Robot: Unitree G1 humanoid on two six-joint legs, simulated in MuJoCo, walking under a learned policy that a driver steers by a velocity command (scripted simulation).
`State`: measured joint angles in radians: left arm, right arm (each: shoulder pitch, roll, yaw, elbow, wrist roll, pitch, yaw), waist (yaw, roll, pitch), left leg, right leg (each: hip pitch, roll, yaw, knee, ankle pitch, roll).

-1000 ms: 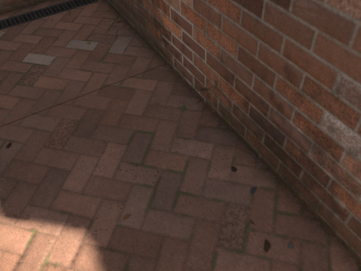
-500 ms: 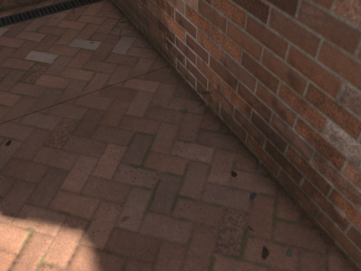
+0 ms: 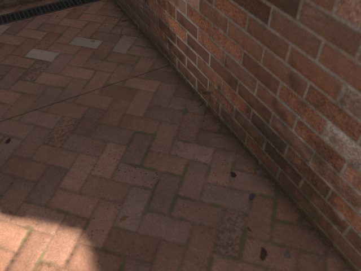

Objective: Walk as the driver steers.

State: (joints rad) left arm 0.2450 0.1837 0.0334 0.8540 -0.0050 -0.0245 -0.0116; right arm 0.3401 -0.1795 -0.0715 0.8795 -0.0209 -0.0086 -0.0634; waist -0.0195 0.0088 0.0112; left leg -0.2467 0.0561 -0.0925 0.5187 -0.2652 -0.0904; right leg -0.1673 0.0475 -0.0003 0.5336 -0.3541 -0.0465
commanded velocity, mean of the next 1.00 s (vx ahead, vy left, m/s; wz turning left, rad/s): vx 0.57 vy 0.00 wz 0.01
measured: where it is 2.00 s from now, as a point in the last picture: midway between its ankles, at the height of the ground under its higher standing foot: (121, 125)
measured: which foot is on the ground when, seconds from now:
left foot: down 0.00-0.24, up 0.26-0.52, down 0.54-1.00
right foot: down 0.00-0.54, up 0.56-1.00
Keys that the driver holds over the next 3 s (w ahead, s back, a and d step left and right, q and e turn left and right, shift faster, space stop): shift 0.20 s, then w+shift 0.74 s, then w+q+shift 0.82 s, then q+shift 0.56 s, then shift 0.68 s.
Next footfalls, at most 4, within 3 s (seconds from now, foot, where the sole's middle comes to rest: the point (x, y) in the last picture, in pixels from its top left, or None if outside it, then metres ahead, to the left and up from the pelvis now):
0.54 left None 0.19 0.19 -0.77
1.04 right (186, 246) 0.62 0.01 -0.77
1.52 left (132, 159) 1.05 0.24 -0.77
1.92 right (112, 96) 1.50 0.39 -0.77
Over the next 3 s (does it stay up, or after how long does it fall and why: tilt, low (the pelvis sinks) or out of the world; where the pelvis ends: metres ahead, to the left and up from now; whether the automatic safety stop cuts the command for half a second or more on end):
stays up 1.44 0.54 0.00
